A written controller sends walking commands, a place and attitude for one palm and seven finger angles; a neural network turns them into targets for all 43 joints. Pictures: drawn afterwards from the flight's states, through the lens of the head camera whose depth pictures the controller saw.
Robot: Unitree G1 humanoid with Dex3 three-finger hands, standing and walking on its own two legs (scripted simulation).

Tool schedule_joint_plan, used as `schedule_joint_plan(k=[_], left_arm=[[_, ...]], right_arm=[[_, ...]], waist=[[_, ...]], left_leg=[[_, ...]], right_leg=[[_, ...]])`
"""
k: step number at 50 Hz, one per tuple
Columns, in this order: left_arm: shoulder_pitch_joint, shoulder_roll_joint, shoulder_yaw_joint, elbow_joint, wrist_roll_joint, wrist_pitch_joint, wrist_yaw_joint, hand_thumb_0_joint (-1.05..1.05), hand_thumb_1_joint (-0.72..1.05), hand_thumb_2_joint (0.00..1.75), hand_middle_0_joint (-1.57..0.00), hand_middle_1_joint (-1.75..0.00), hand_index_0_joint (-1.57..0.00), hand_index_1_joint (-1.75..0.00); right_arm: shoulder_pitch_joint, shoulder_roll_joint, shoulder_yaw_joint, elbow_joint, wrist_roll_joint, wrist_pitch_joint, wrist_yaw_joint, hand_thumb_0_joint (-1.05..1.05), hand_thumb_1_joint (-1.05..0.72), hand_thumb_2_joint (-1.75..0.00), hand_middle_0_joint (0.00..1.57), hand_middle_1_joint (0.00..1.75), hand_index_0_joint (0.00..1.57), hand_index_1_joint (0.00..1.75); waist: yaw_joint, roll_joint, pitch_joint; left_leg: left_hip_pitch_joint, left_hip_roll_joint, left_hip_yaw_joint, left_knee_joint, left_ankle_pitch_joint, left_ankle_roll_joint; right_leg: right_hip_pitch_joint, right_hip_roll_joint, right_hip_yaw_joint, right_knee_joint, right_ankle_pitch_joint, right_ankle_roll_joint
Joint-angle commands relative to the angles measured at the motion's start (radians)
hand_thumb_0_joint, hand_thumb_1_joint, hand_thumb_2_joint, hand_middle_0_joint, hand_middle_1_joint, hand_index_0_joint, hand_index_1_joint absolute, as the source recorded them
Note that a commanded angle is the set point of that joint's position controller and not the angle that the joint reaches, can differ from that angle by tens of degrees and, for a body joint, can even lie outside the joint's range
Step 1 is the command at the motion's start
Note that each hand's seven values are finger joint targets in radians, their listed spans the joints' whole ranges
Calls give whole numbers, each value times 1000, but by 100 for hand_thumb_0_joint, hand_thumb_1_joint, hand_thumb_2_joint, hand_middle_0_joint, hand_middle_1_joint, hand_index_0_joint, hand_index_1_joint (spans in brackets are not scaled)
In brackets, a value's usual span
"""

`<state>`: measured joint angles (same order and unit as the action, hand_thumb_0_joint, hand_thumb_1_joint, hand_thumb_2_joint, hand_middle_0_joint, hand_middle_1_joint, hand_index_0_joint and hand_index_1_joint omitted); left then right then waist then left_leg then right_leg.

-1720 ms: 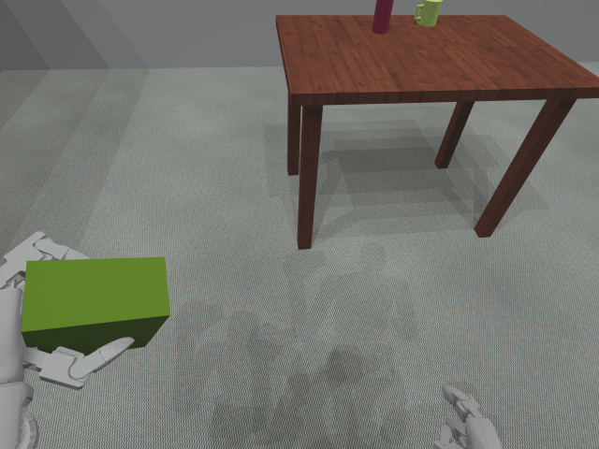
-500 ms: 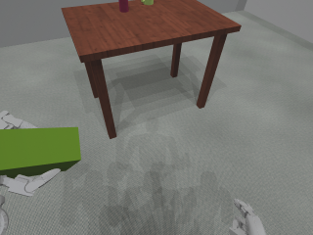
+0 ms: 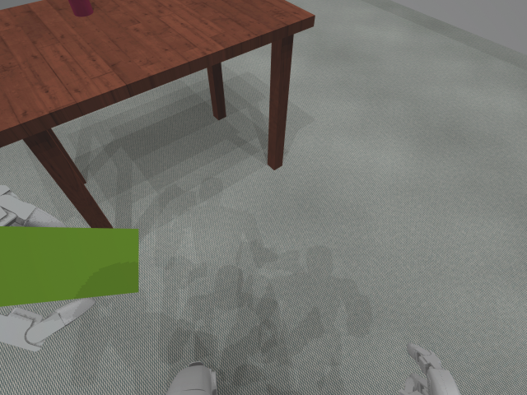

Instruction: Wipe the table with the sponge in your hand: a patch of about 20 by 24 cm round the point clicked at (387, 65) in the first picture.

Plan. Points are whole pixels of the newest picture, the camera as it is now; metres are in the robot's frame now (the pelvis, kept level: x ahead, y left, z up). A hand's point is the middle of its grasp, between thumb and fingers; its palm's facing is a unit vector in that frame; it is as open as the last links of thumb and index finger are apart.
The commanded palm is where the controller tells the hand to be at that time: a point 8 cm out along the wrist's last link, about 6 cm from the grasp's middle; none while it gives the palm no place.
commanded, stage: walk to a spot facing it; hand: left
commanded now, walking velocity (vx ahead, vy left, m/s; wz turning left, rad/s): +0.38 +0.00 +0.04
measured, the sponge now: (78, 268) +0.22 +0.20 +0.17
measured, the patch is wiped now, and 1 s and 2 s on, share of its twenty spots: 0.00 0.00 0.00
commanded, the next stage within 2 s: turn to face it in 0.60 s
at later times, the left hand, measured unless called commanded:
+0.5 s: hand (113, 160) +0.36 +0.20 +0.18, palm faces +0.43 -0.78 -0.46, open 10.1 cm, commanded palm +0.30 +0.25 +0.19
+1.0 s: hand (134, 109) +0.46 +0.20 +0.19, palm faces +0.48 -0.72 -0.49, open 10.1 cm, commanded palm +0.40 +0.24 +0.19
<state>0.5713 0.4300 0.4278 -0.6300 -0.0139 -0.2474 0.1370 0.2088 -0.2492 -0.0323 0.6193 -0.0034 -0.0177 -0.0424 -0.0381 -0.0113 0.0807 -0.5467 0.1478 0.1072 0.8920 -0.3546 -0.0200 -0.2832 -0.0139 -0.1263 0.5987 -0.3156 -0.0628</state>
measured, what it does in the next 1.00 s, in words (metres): walks ahead: left foot, then right foot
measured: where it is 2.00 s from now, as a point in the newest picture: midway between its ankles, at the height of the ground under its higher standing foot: (277, 333)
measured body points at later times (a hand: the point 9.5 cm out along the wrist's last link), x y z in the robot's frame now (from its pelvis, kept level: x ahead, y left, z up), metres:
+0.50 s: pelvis +0.15 -0.04 +0.00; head +0.18 -0.06 +0.45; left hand +0.33 +0.24 +0.21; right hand +0.31 -0.24 -0.12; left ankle +0.13 +0.10 -0.66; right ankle +0.14 -0.13 -0.73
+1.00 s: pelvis +0.28 -0.06 +0.00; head +0.32 -0.06 +0.45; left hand +0.42 +0.23 +0.22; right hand +0.48 -0.24 -0.09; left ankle +0.30 +0.08 -0.73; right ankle +0.33 -0.19 -0.72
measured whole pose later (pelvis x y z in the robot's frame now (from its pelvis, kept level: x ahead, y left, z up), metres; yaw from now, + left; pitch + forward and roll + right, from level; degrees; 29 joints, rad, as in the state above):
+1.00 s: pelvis +0.28 -0.06 +0.00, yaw +9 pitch +0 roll -1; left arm 0.53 0.41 0.41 -0.60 -0.04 -0.21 0.14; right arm 0.20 -0.14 0.02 0.56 0.02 -0.09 -0.03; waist 0.00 0.04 0.08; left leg -0.34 0.11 0.07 0.62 -0.26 -0.03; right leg -0.36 -0.06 -0.12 0.67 -0.34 0.07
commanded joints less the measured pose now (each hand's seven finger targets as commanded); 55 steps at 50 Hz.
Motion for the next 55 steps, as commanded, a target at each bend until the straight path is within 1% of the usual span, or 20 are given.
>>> schedule_joint_plan(k=[1,4,6,7,12,17,18,19,20,21,26,30,33,34,36,37,43,49,53,55], left_arm=[[-123,120,93,-83,-14,-36,53,0,10,130,-120,-160,-120,-160],[-221,84,23,-58,-8,-38,40,0,10,130,-120,-160,-120,-160],[-283,91,24,-48,-11,-59,41,0,10,130,-120,-160,-120,-160],[-271,121,33,10,1,-51,37,0,10,130,-120,-160,-120,-160],[-193,87,25,-173,-6,-45,34,0,10,130,-120,-160,-120,-160],[-175,81,44,-79,-9,-11,45,0,10,130,-120,-160,-120,-160],[-192,90,51,-53,-6,-5,45,0,10,130,-120,-160,-120,-160],[-187,121,68,-21,-2,5,48,0,10,130,-120,-160,-120,-160],[-231,144,83,-28,-18,12,48,0,10,130,-120,-160,-120,-160],[-227,140,73,-16,-18,5,43,0,10,130,-120,-160,-120,-160],[-193,101,57,-36,0,-34,39,0,10,130,-120,-160,-120,-160],[-137,108,68,-125,-3,-38,58,0,10,130,-120,-160,-120,-160],[-129,122,81,-177,-7,-33,73,0,10,130,-120,-160,-120,-160],[-122,117,71,-186,-9,-37,74,0,10,130,-120,-160,-120,-160],[-158,132,91,-230,-25,-61,77,0,10,130,-120,-160,-120,-160],[-156,166,103,-150,-16,-49,64,0,10,130,-120,-160,-120,-160],[-15,100,103,-210,-39,-36,33,0,10,130,-120,-160,-120,-160],[-126,66,54,-88,-36,2,26,0,10,130,-120,-160,-120,-160],[-230,125,42,-13,-22,29,36,0,10,130,-120,-160,-120,-160],[-254,132,47,-79,-15,12,42,0,10,130,-120,-160,-120,-160]], right_arm=[[-70,-51,-13,-164,-3,-63,-28,0,-90,-90,20,30,20,30],[-48,-80,-25,-180,4,-72,-54,0,-90,-90,20,30,20,30],[-55,-82,-14,-177,3,-78,-49,0,-90,-90,20,30,20,30],[-72,-69,-5,-173,-2,-85,-44,0,-90,-90,20,30,20,30],[-70,-63,-14,-167,-1,-114,-26,0,-90,-90,20,30,20,30],[-63,-46,-6,-166,5,-104,-29,0,-90,-90,20,30,20,30],[-56,-34,-6,-163,9,-97,-30,0,-90,-90,20,30,20,30],[-49,-7,1,-171,11,-87,-29,0,-90,-90,20,30,20,30],[-119,-28,0,-182,11,-96,-28,0,-90,-90,20,30,20,30],[-110,-35,-2,-161,12,-96,-27,0,-90,-90,20,30,20,30],[-111,-23,12,-134,5,-51,-21,0,-90,-90,20,30,20,30],[-119,-6,4,-186,1,-63,-17,0,-90,-90,20,30,20,30],[-66,-20,-18,-194,2,-67,-28,0,-90,-90,20,30,20,30],[-45,-32,-29,-198,7,-68,-34,0,-90,-90,20,30,20,30],[-54,-66,-39,-208,14,-74,-19,0,-90,-90,20,30,20,30],[-50,-72,-33,-188,9,-75,-12,0,-90,-90,20,30,20,30],[-66,-60,-38,-178,25,-94,12,0,-90,-90,20,30,20,30],[-45,-62,-21,-170,28,-117,-13,0,-90,-90,20,30,20,30],[-74,-53,-17,-162,11,-117,-22,0,-90,-90,20,30,20,30],[-126,-28,10,-150,4,-100,-22,0,-90,-90,20,30,20,30]], waist=[[33,-74,-171],[12,97,-111],[6,399,-127],[9,349,-84],[42,286,-125],[43,190,-154],[47,55,-155],[50,-214,-162],[79,-306,-123],[57,-235,-108],[44,-124,-127],[80,-152,-181],[42,-86,-257],[12,-19,-301],[31,320,-350],[15,272,-291],[42,290,-212],[37,192,-180],[49,-345,-166],[45,-179,-157]], left_leg=[[258,-51,78,-285,129,9],[431,1,-21,-454,2,61],[501,288,-521,-676,-163,205],[387,336,-592,-726,-323,247],[319,210,-215,-640,-120,183],[182,115,-28,-416,-149,93],[108,52,32,-229,-153,65],[-75,-65,97,48,-187,25],[-202,-72,-3,234,-216,9],[-245,-46,-86,339,-164,2],[-99,-15,-37,73,-43,-3],[52,-90,105,-214,45,17],[303,-165,175,-401,208,27],[479,-138,118,-454,285,50],[746,268,-486,-462,819,284],[663,304,-572,-503,751,310],[309,143,-182,-515,470,195],[210,87,-95,-386,219,100],[9,-132,-78,228,-211,-1],[-47,-96,-119,348,-140,-14]], right_leg=[[11,-229,183,-231,-74,-79],[-112,-139,137,-18,-119,-18],[-303,11,40,438,-296,53],[-321,-39,119,541,-261,53],[-165,-71,33,282,-155,69],[140,-16,-67,-73,-49,79],[187,-88,59,-171,-90,41],[266,-289,414,-292,-125,-65],[281,-409,625,-357,-59,-142],[298,-434,637,-356,24,-173],[279,-333,147,-234,528,-89],[335,-301,47,-177,645,-70],[272,-257,-19,36,719,-10],[176,-237,-51,207,645,29],[-237,-31,13,622,-306,96],[-302,-44,115,695,-332,87],[-103,-69,32,308,-102,116],[111,-13,-45,-40,48,140],[125,-426,465,-283,410,-66],[169,-422,388,-251,469,-100]])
